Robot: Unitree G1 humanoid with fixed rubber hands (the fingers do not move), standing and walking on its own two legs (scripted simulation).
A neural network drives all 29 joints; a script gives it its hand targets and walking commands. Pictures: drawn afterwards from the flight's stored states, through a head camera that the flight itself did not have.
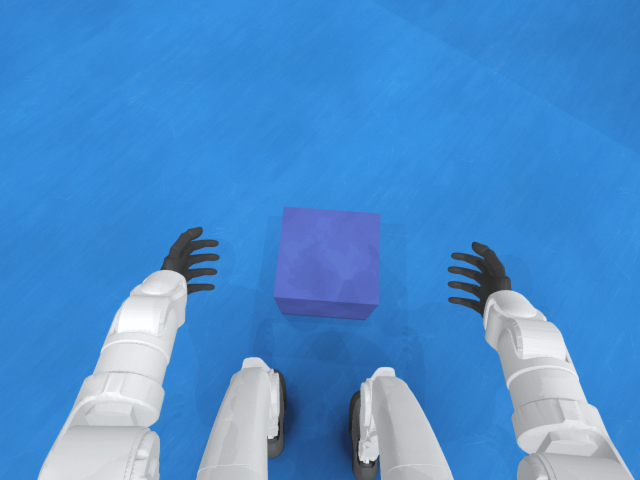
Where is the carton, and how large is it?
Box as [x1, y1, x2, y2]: [273, 206, 380, 319]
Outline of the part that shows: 284,206 273,295 281,312 286,314 365,319 378,304 380,213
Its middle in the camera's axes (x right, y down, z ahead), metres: +0.02 +0.08 +1.00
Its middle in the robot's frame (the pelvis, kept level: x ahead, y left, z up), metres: +0.51 -0.01 -0.55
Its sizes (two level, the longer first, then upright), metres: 0.232 0.219 0.242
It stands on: the floor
